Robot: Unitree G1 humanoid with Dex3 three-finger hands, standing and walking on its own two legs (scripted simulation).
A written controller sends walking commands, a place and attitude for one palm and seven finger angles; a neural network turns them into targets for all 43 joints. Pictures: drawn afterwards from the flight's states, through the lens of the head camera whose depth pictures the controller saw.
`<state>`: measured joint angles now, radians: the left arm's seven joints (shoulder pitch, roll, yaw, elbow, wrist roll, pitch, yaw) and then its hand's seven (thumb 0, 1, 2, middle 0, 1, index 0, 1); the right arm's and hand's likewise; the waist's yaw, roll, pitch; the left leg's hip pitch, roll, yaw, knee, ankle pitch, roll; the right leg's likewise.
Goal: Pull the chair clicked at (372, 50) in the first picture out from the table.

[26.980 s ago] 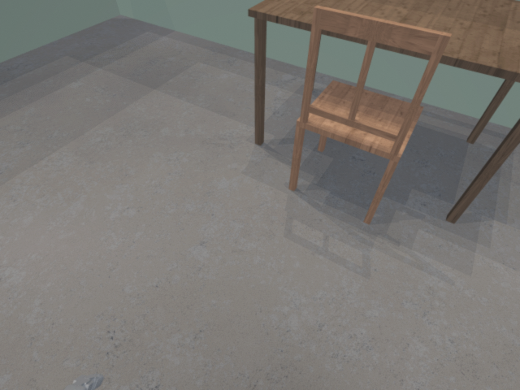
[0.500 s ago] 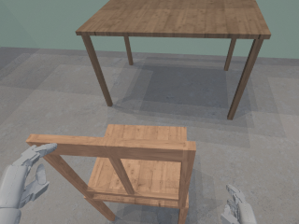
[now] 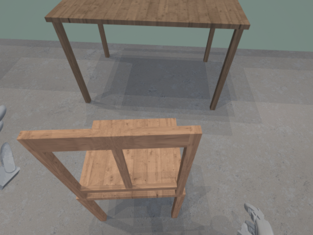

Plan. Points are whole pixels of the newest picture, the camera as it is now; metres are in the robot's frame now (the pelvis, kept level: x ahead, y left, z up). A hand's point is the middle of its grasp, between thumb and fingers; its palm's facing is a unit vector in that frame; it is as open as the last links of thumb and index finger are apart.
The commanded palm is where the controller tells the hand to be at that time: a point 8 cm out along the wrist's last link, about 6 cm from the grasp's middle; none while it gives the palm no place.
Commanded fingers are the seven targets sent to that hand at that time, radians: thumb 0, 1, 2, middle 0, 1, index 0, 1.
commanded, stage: step back with the hand held close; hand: left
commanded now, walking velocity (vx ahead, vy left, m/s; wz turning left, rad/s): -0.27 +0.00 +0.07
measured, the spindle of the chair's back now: (123, 170) +0.32 +0.13 -0.10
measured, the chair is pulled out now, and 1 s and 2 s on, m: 0.68 0.68 0.68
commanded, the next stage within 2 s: stop stepping back and stand still in 1.28 s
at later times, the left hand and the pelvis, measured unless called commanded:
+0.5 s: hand out of the picture +0.16 +0.29 +0.16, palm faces +0.49 -0.70 -0.52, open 7.4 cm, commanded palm +0.10 +0.31 +0.18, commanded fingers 0.00 0.90 0.90 -0.20 -0.30 -0.20 -0.30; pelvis -0.03 +0.01 -0.01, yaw +2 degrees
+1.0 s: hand (10, 200) +0.14 +0.24 +0.17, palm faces +0.37 -0.77 -0.52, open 7.4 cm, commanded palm +0.07 +0.29 +0.18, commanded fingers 0.00 0.90 0.90 -0.20 -0.30 -0.20 -0.30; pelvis -0.07 -0.01 -0.01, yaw +0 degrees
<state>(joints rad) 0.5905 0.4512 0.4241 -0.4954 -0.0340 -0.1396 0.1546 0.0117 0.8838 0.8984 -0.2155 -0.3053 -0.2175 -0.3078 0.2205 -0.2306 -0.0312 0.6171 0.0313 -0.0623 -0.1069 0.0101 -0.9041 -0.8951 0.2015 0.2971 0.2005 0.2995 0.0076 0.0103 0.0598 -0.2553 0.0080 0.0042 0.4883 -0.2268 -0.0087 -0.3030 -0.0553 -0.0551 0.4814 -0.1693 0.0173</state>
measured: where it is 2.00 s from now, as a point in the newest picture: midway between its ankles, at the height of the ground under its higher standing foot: outside the picture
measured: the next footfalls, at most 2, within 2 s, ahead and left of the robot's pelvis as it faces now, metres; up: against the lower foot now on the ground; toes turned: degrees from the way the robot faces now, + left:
right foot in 0.90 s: -0.04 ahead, -0.14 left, +0.00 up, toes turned -1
left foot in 1.22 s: -0.06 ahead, +0.11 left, +0.00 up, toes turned +2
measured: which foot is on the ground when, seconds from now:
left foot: down 0.00-1.00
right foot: down 0.00-0.72, up 0.74-0.88, down 0.90-1.00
